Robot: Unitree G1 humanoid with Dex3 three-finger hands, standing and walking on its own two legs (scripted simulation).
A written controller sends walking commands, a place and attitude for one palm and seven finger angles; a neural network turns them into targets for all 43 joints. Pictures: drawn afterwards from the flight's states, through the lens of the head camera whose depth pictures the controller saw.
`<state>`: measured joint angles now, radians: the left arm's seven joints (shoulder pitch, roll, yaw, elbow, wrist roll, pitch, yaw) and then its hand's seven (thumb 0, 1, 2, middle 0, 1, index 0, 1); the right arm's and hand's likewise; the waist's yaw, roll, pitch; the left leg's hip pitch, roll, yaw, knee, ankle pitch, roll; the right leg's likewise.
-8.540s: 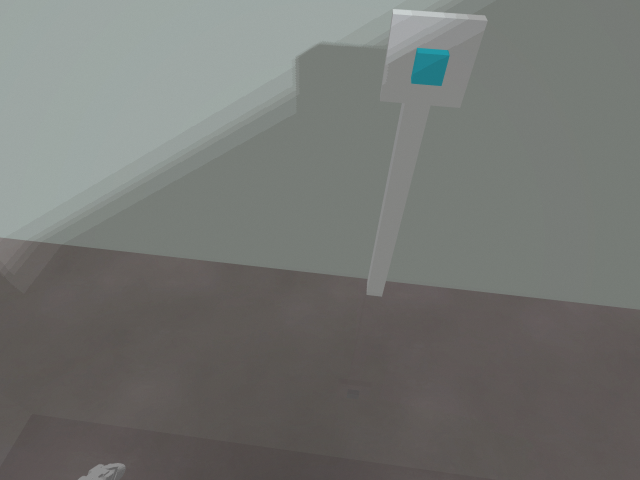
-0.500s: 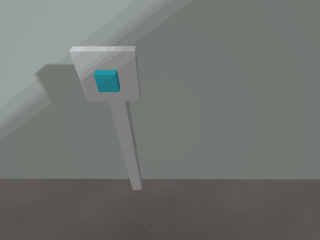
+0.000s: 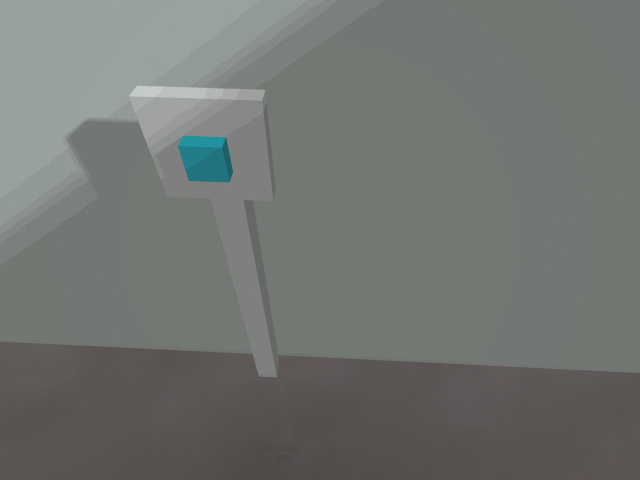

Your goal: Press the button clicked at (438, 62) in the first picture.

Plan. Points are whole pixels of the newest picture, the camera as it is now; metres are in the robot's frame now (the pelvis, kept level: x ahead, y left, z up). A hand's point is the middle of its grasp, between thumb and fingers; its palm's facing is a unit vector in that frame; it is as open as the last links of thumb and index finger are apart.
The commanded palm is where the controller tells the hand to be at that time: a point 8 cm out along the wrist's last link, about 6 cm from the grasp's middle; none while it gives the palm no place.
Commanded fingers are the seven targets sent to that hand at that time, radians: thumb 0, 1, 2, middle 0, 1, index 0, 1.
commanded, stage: come to a stop and stand still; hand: left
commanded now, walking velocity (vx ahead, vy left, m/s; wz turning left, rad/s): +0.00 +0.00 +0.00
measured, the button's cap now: (207, 158) +0.52 +0.20 +0.13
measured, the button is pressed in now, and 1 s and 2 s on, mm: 0 0 0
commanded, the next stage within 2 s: look again from close up in 0.14 s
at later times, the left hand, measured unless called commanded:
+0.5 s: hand out of the picture +0.00 +0.22 -0.19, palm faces +0.03 -0.98 -0.20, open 7.4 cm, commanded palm none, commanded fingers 0.00 0.90 0.90 -0.20 -0.30 -0.20 -0.30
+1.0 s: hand out of the picture -0.08 +0.22 -0.18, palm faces +0.03 -0.98 -0.18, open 7.4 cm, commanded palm none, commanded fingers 0.00 0.90 0.90 -0.20 -0.30 -0.20 -0.30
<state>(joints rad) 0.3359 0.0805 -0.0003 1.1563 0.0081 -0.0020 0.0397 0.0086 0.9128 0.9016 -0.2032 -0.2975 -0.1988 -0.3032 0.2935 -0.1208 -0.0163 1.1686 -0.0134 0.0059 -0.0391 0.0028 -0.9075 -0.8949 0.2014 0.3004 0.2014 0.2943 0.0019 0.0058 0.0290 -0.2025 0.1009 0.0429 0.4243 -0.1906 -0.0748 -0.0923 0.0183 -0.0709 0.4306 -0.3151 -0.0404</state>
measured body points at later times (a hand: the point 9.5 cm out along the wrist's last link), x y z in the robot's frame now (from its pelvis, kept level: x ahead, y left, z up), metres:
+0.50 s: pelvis -0.01 +0.04 -0.01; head -0.02 +0.06 +0.44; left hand +0.00 +0.27 -0.17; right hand +0.04 -0.19 -0.15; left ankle +0.02 +0.15 -0.74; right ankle -0.05 -0.09 -0.74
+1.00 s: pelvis -0.03 +0.05 +0.00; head -0.04 +0.06 +0.45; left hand -0.08 +0.28 -0.17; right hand -0.02 -0.18 -0.15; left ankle +0.02 +0.15 -0.74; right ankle -0.05 -0.08 -0.74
